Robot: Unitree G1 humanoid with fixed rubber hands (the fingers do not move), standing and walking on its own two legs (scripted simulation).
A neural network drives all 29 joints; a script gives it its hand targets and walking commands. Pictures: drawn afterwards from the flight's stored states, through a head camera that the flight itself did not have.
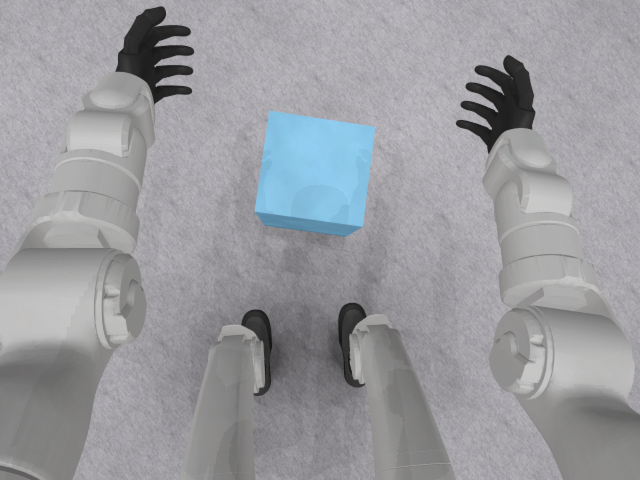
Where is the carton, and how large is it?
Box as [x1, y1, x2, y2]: [255, 111, 374, 236]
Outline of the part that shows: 269,111 255,205 255,212 265,225 344,236 361,227 363,221 374,127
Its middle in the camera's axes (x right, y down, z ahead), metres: -0.02 -0.13 +0.87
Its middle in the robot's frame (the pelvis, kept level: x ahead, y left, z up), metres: +0.53 -0.05 -0.53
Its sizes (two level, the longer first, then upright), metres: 0.210 0.200 0.250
